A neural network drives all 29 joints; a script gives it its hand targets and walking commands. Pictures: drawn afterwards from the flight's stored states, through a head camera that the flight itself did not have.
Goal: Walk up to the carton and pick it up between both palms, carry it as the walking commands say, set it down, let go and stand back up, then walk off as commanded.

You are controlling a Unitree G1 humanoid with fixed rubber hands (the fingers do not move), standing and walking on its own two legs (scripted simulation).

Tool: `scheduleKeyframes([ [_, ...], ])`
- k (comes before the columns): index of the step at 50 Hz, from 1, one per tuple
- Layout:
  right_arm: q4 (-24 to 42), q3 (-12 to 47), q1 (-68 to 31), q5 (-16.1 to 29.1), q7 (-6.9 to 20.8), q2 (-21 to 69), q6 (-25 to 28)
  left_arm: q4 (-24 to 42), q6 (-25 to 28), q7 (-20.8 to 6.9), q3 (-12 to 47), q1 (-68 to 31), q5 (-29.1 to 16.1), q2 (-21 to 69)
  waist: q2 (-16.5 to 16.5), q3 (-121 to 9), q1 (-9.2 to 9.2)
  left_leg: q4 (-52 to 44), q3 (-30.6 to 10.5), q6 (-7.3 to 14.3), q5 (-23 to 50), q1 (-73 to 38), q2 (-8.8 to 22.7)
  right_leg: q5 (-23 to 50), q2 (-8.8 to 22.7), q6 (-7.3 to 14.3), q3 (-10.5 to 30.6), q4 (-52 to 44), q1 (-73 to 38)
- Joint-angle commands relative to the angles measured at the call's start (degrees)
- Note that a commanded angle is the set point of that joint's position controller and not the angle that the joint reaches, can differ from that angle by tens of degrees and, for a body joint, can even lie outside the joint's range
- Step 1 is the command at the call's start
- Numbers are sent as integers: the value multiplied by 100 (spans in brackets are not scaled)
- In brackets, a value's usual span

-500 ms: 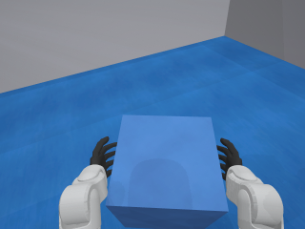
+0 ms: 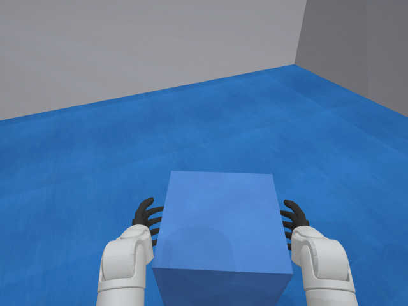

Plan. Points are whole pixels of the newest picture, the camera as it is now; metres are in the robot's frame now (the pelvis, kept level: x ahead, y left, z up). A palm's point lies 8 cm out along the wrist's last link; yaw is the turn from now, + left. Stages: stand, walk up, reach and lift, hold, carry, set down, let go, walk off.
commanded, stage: carry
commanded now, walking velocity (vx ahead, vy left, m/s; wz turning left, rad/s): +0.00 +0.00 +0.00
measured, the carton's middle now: (219, 247) +0.28 +0.01 -0.01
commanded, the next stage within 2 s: hold in 1.26 s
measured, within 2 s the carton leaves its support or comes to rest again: neither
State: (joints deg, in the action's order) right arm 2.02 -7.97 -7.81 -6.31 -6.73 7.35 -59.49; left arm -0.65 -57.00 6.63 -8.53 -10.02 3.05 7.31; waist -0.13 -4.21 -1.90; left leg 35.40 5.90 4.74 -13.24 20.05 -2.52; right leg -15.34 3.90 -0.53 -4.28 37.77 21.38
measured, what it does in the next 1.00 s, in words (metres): shifts its weight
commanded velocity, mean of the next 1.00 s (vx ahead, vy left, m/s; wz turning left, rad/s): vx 0.00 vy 0.00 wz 0.00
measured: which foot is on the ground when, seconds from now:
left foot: down 0.00-1.00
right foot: down 0.00-1.00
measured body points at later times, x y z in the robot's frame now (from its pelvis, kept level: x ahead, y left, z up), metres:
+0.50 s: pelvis +0.02 +0.00 +0.00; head +0.00 +0.00 +0.45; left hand +0.32 +0.15 +0.04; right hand +0.32 -0.15 +0.04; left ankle +0.08 +0.07 -0.72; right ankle +0.09 -0.13 -0.72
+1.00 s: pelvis +0.05 +0.00 +0.00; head +0.04 +0.00 +0.45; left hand +0.36 +0.15 +0.04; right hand +0.35 -0.15 +0.03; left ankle +0.08 +0.07 -0.72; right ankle +0.09 -0.13 -0.72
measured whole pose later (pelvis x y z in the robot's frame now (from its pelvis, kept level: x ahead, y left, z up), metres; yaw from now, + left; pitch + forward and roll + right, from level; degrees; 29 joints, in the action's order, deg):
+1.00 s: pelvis +0.05 +0.00 +0.00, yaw +0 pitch +1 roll +0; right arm -7.1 -10.5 -12.1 -7.4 -5.2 7.4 -44.0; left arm -9.0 -42.5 5.1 -9.8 -14.1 4.4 6.9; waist -0.2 -3.4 -1.9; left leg 35.4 5.9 4.6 -15.8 21.2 -2.3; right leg -15.5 3.6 -0.5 -4.2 36.7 22.3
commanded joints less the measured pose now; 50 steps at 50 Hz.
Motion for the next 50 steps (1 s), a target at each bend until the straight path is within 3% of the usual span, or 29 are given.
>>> scheduleKeyframes([
  [1,550,2851,-4189,1152,844,4401,920,557,655,-1066,2842,-3804,-944,4472,-34,-812,165,-1539,-800,-187,-2377,703,939,-1150,-97,235,463,-1170,-212],
  [4,384,2868,-3908,1101,821,4361,819,498,563,-1026,2815,-3604,-859,4265,-396,-899,216,-924,-713,-169,-1631,56,703,-1882,270,232,990,-1955,386],
  [8,-929,2145,-3678,615,922,3746,1085,-820,819,-1096,2164,-3421,-347,3641,-554,-888,292,-401,-660,-148,-1283,-684,553,-2216,409,137,1140,-2306,1207],
  [9,-617,2264,-3897,693,918,3811,1175,-744,876,-1121,2267,-3457,-430,3790,-567,-816,298,-534,-701,-138,-1221,-602,593,-2133,359,91,1080,-2271,1129],
  [10,375,2646,-4022,1189,884,4146,1161,430,897,-1040,2651,-3668,-857,4071,-425,-876,298,-738,-791,-116,-1401,-552,630,-2052,280,53,927,-2056,1107],
  [11,-376,2443,-3937,885,944,4017,1204,-457,906,-1122,2436,-3411,-566,4001,-265,-913,302,-956,-847,-76,-1528,-449,716,-1834,152,11,786,-1882,874],
  [19,-197,2359,-4265,993,952,3861,1730,-208,1424,-1083,2367,-3695,-635,3935,82,-1145,232,-1531,-1064,-117,-1513,-50,1105,-554,66,123,551,-1158,4],
  [21,-1030,2069,-3868,641,975,3579,1796,-1114,1484,-1120,2086,-3302,-302,3666,11,-1189,221,-1599,-1086,-160,-1333,-73,1202,-201,28,149,478,-1068,-199],
  [24,-121,2470,-3896,1021,937,3854,1844,-95,1549,-1073,2514,-3450,-690,3896,-19,-1406,216,-1250,-930,-150,-576,-370,1116,203,195,198,651,-1236,-232],
  [26,-809,2301,-3782,730,1018,3728,1909,-753,1626,-1154,2348,-3422,-439,3762,-203,-1481,248,-1086,-888,-132,-238,-469,1085,446,259,189,666,-1256,-263],
  [27,14,2500,-3912,1017,954,3842,1907,-12,1612,-1105,2617,-3514,-747,3978,-26,-1561,250,-1077,-897,-138,-132,-560,1099,571,280,179,666,-1189,-243],
  [28,-722,2326,-3650,747,1008,3688,1920,-744,1633,-1162,2366,-3244,-457,3769,-134,-1658,245,-1025,-819,-123,15,-617,1065,759,303,189,657,-1156,-374],
  [29,88,2568,-3867,1045,978,3914,1932,149,1645,-1118,2701,-3582,-807,4004,-43,-1589,252,-1001,-767,-135,115,-590,1050,892,320,167,651,-1121,-336],
  [30,-426,2449,-3650,849,1008,3823,1922,-352,1648,-1147,2513,-3353,-591,3852,-247,-1670,255,-959,-786,-115,341,-668,1075,1051,324,168,628,-1081,-413],
  [32,459,2767,-3855,1214,963,4047,1879,424,1583,-1095,2827,-3428,-873,4098,-149,-1857,256,-829,-731,-95,572,-760,1044,1245,385,150,618,-1023,-516],
  [33,-97,2646,-3564,1006,997,4005,1841,-87,1555,-1140,2699,-3239,-696,4022,-270,-1863,267,-765,-693,-100,734,-836,1025,1395,395,154,659,-1014,-508],
  [35,698,2919,-3706,1306,955,4191,1801,693,1512,-1105,2963,-3330,-982,4223,-229,-1986,267,-639,-670,-86,1079,-921,1028,1628,454,175,658,-952,-594],
  [36,78,2667,-3453,1037,960,3973,1744,-35,1443,-1122,2718,-2998,-712,4045,-230,-2046,264,-626,-652,-105,1230,-979,1021,1698,448,182,640,-905,-611],
  [38,154,2665,-3418,1079,986,3997,1764,197,1483,-1133,2767,-3143,-779,4069,-77,-2052,265,-593,-660,-86,1415,-978,1026,1700,443,171,600,-854,-665],
  [39,656,2769,-3566,1286,930,4047,1713,715,1413,-1067,2888,-3220,-939,4095,63,-2019,257,-687,-687,-86,1217,-955,1034,1440,403,165,586,-868,-590],
  [40,-549,2328,-3255,747,995,3664,1729,-695,1405,-1148,2438,-2777,-419,3788,-62,-2003,259,-734,-747,-39,1178,-942,1061,1338,379,159,546,-867,-594],
  [41,717,2765,-3607,1295,934,4040,1736,759,1436,-1067,2889,-3246,-964,4114,49,-2017,257,-760,-748,-38,1117,-921,1088,1209,386,179,568,-888,-581],
  [42,-311,2410,-3316,854,993,3735,1750,-330,1445,-1139,2513,-2911,-540,3830,-103,-1923,264,-747,-714,-42,1042,-870,1070,1279,376,172,577,-925,-596],
  [43,539,2751,-3461,1197,951,4020,1759,566,1467,-1102,2841,-3122,-899,4069,-229,-2037,261,-667,-688,-49,1084,-907,1052,1461,407,198,618,-988,-669],
  [44,-337,2563,-3218,837,1042,3875,1758,-396,1460,-1188,2627,-2819,-536,3961,-204,-1982,270,-699,-669,-47,1006,-888,1006,1468,397,195,645,-991,-627],
  [46,-779,2323,-3235,639,1110,3633,1909,-885,1599,-1253,2412,-2795,-336,3766,-134,-1945,266,-836,-711,-54,711,-883,1034,1138,352,202,612,-975,-577],
  [47,386,2721,-3571,1135,1025,3954,1898,313,1590,-1159,2816,-3082,-802,4088,-35,-1838,258,-877,-694,-48,858,-870,1072,1102,361,209,595,-941,-527],
  [48,-772,2262,-3282,632,1088,3550,1960,-870,1633,-1242,2394,-2821,-369,3713,-113,-1853,268,-872,-727,-41,820,-898,1074,1086,328,211,611,-969,-513],
  [50,-367,2516,-3290,809,1101,3805,1989,-300,1703,-1250,2648,-3041,-599,3900,-209,-1865,266,-925,-722,-17,634,-784,1081,1095,324,194,617,-993,-595],
])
